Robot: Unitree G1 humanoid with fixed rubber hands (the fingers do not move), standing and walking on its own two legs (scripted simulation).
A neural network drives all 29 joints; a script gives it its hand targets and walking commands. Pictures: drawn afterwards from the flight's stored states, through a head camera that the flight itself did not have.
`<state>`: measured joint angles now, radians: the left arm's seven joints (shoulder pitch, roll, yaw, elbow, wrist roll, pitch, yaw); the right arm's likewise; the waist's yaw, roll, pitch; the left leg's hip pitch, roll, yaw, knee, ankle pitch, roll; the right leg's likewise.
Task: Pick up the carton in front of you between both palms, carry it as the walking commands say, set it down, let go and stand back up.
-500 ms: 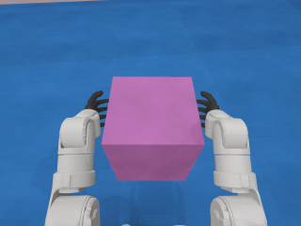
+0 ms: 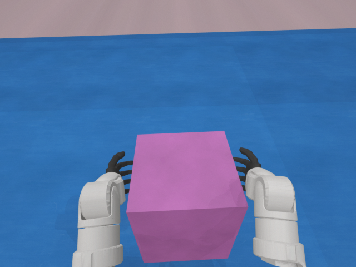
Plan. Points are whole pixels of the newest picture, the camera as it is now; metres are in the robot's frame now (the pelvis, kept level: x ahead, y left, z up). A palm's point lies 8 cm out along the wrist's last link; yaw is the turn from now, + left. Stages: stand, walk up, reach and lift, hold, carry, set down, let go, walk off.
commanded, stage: carry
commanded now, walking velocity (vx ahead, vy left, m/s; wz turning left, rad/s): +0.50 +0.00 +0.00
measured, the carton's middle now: (183, 197) +0.29 +0.00 -0.01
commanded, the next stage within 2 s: none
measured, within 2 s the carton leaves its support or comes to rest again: neither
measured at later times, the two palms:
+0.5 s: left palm (128, 95) +0.58 +0.16 +0.08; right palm (228, 98) +0.55 -0.13 +0.09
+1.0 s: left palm (144, 59) +0.80 +0.14 +0.08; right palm (224, 58) +0.80 -0.16 +0.08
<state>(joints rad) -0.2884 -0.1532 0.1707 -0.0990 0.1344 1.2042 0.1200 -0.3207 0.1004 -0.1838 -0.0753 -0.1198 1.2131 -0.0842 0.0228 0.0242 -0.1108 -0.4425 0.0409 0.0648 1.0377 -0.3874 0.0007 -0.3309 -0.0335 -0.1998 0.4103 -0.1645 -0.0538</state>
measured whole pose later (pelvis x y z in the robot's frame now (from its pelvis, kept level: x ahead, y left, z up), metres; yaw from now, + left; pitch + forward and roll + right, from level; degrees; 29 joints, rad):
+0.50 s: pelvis +0.31 +0.04 +0.00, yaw -4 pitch +4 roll +0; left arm -0.17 -0.13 0.12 -0.27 0.13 1.24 0.10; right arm -0.16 0.13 -0.11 -0.26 -0.12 1.22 -0.09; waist -0.03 -0.02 -0.14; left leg -0.28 0.03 0.22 0.39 -0.18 0.06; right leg -0.51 -0.08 -0.08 1.00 -0.33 0.01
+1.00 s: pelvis +0.53 -0.01 -0.01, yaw -1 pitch +4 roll -1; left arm -0.17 -0.14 0.11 -0.29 0.11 1.19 0.09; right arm -0.18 0.14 -0.11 -0.31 -0.14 1.21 -0.09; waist 0.01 0.03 -0.11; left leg -0.16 0.07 0.12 0.47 -0.37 -0.03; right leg -0.33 -0.04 -0.23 0.47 -0.20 -0.05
